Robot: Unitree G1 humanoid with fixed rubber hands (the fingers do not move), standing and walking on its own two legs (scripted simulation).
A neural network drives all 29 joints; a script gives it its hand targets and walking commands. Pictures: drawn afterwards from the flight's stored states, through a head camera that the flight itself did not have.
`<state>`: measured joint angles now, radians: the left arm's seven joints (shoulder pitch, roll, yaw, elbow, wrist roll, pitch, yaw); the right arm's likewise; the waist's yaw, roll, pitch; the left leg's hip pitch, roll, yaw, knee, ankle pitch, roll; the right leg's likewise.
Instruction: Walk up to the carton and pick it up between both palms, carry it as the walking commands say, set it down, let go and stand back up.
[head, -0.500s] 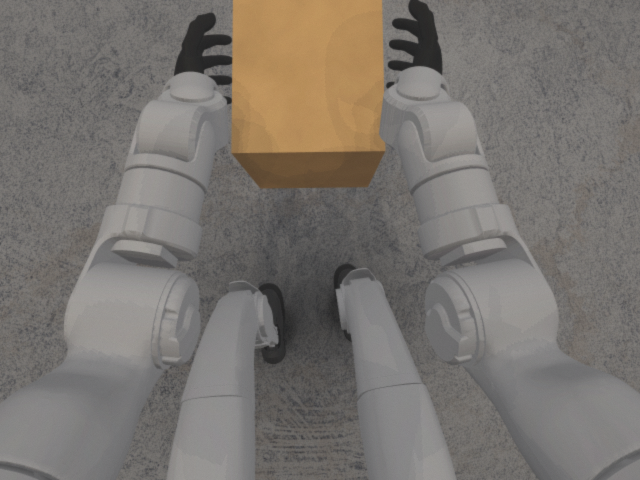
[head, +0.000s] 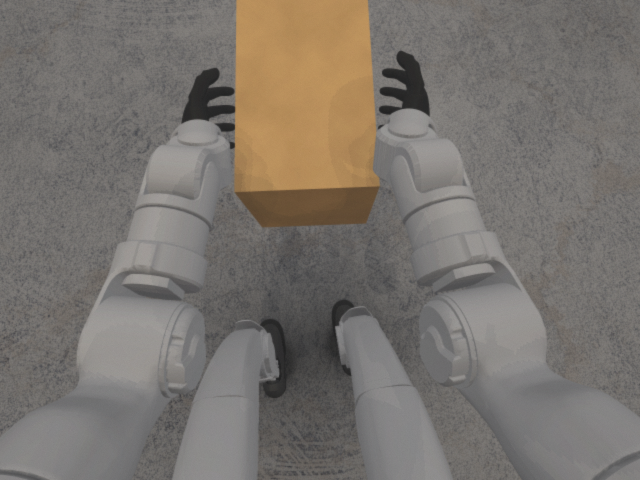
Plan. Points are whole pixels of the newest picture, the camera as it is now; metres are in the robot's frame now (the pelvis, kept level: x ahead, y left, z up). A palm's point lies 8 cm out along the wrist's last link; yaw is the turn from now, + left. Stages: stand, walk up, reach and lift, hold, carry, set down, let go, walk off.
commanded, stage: reach and lift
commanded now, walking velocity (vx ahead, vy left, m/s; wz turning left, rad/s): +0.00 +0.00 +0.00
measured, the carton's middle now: (308, 123) +0.53 +0.00 -0.07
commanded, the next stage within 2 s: hold in 1.06 s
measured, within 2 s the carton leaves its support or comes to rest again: neither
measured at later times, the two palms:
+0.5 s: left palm (178, 127) +0.43 +0.12 +0.09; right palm (432, 98) +0.45 -0.11 +0.10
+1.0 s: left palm (182, 107) +0.43 +0.10 +0.12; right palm (466, 83) +0.44 -0.14 +0.13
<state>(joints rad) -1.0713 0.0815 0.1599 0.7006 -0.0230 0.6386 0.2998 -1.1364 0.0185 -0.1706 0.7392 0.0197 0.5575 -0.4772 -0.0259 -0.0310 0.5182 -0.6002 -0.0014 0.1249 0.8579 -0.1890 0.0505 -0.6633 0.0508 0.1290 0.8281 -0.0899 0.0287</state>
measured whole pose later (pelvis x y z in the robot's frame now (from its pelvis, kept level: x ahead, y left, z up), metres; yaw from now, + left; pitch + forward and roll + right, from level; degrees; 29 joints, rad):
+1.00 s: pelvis +0.05 -0.01 +0.04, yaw +0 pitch +2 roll +3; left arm -0.89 -0.11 0.49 0.95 0.30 0.63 0.21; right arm -0.98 0.06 -0.40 1.10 -0.27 0.54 -0.27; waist 0.01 0.01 -0.07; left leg -0.53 0.00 0.12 0.67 -0.28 0.05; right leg -0.60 0.05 0.13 0.64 -0.11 0.03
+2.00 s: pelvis +0.12 +0.01 +0.05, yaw +0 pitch +7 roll +1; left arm -0.58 -0.22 0.45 0.66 0.30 0.65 0.21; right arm -0.64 0.21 -0.40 0.75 -0.27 0.58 -0.26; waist 0.01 0.01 -0.20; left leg -0.49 0.00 0.11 0.60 -0.23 0.04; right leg -0.55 0.05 0.13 0.57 -0.14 0.01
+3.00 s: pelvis +0.02 +0.02 +0.03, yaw +0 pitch -4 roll +2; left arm -0.57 -0.23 0.34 0.50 0.27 1.24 0.24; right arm -0.61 0.19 -0.27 0.56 -0.27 1.17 -0.26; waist 0.01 0.01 -0.29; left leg -0.55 0.00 0.13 1.14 -0.30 -0.03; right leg -0.39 0.00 -0.04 0.82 -0.38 -0.06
